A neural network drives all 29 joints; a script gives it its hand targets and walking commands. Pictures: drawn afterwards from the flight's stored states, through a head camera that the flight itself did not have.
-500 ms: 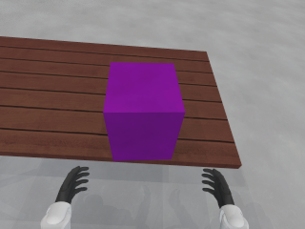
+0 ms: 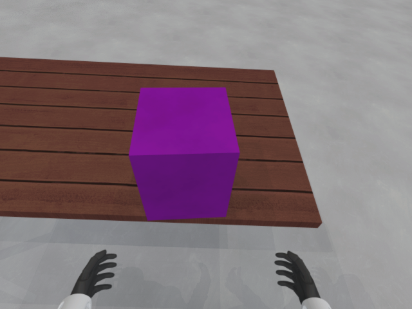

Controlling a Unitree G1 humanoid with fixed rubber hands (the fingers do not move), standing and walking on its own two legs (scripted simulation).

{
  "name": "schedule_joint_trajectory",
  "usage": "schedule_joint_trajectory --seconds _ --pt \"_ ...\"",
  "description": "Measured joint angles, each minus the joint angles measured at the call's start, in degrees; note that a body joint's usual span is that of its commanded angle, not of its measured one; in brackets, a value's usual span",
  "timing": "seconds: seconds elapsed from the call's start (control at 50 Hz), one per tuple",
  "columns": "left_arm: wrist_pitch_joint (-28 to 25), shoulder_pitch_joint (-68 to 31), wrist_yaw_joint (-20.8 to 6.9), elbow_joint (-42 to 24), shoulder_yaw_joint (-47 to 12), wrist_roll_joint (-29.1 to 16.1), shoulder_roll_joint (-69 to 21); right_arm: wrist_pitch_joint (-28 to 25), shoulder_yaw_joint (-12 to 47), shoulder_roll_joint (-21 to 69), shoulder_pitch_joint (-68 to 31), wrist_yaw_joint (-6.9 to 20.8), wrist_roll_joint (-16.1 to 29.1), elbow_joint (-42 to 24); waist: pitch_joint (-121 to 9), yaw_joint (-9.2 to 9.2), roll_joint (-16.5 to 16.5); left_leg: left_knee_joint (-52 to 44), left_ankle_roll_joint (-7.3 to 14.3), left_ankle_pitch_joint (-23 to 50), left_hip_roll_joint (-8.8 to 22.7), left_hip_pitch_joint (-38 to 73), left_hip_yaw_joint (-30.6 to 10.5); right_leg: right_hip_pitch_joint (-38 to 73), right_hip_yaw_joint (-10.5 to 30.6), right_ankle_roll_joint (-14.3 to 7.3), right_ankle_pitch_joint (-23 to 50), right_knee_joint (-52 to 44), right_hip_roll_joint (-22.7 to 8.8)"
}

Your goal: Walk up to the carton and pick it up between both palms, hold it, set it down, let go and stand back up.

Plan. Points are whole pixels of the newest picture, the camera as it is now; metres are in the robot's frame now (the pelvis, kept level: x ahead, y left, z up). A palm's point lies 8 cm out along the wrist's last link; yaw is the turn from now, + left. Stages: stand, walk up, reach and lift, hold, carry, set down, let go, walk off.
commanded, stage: set down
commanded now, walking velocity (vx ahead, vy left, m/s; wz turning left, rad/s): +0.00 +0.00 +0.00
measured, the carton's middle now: (185, 155) +0.44 +0.06 +0.02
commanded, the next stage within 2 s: let go in 0.12 s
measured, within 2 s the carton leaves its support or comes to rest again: neither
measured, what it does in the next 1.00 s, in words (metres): stands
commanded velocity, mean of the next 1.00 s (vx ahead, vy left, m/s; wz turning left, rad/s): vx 0.00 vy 0.00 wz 0.00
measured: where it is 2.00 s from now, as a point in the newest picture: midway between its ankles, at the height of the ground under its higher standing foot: outside the picture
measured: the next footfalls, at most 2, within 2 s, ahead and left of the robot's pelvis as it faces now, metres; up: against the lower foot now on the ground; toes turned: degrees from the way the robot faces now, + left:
none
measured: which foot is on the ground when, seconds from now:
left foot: down 0.00-1.00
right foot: down 0.00-1.00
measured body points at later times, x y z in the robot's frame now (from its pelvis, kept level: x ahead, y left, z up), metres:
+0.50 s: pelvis -0.01 +0.00 +0.00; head +0.01 +0.00 +0.45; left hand +0.18 +0.22 -0.08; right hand +0.15 -0.23 -0.09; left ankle +0.00 +0.12 -0.75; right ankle -0.03 -0.09 -0.75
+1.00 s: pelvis -0.01 +0.01 -0.01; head +0.00 +0.02 +0.44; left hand +0.08 +0.28 -0.12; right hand +0.10 -0.23 -0.14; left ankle +0.00 +0.12 -0.75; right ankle -0.03 -0.09 -0.75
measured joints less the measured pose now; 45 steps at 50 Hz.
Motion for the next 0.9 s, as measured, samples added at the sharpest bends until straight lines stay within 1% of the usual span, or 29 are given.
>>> schedule_joint_trajectory --seconds 0.16,0.32,0.56,0.68,0.7,0.76,0.8,0.84,0.9 --pt "2.2 -1.3 0.4 1.3 -0.7 0.6 1.1 1.3 -1.1 -0.8 -0.9 0.3 -1.9 1.0 1.6 -0.72 -0.3 0.7 -0.3 0.4 0.3 -0.7 -0.3 -1.1 -0.3 -0.5 -0.2 1.6 0.3" --pt "2.8 -2.2 1.0 1.1 -1.4 0.7 0.8 1.3 -1.7 -1.7 -0.7 1.1 -2.7 1.9 2.1 -1.56 -0.4 1.1 -0.4 0.5 0.5 -2.2 0.0 -3.0 0.0 -0.6 -0.4 2.8 0.3" --pt "2.8 -3.0 1.0 1.3 -1.2 0.6 0.7 -0.6 -1.7 -2.4 -1.1 1.8 -1.9 3.0 0.2 -1.99 -0.4 1.8 -0.1 -0.5 0.3 -2.5 0.9 -3.6 0.9 -0.1 -1.0 3.3 0.1" --pt "3.3 -2.5 0.7 1.7 -1.3 0.6 0.2 -0.2 -1.8 -3.4 -2.1 2.0 -1.3 4.1 -0.1 -2.06 -0.3 1.8 0.3 -1.0 0.0 -1.6 1.3 -2.5 1.3 0.5 -0.9 2.6 -0.2" --pt "3.0 -2.4 0.6 1.9 -1.4 1.0 0.1 0.3 -1.9 -3.5 -2.1 2.0 -1.5 4.1 -0.3 -2.14 -0.3 2.0 0.4 -1.0 0.0 -1.9 1.2 -2.7 1.2 0.5 -0.9 2.7 -0.2" --pt "0.2 -2.6 0.8 3.6 -0.6 2.6 0.3 5.5 -2.4 -4.4 0.2 1.4 -2.8 4.0 -1.2 -2.48 0.2 5.3 0.8 -1.9 -0.4 -6.0 -0.8 -5.2 -0.8 0.8 -1.9 4.5 -0.7" --pt "-1.0 -2.4 0.9 4.3 0.2 2.8 0.8 8.1 -2.7 -4.9 1.8 1.5 -3.2 4.7 -0.7 -1.6 0.5 7.0 0.9 -2.5 -0.6 -7.7 -1.5 -6.6 -1.5 0.8 -2.6 6.1 -0.9" --pt "-1.7 -1.2 1.1 5.4 1.0 2.7 1.2 9.5 -3.1 -5.1 3.2 1.7 -3.3 5.3 -0.8 -0.99 0.9 8.2 1.0 -2.8 -0.7 -9.3 -1.9 -7.9 -1.9 0.8 -3.0 7.2 -1.1" --pt "-2.2 0.9 1.5 7.3 1.7 2.7 1.3 10.3 -3.8 -5.3 4.6 1.9 -3.4 5.9 -0.9 -0.9 1.8 10.0 1.2 -3.3 -1.0 -11.0 -2.9 -8.9 -3.0 0.8 -3.5 8.3 -1.3"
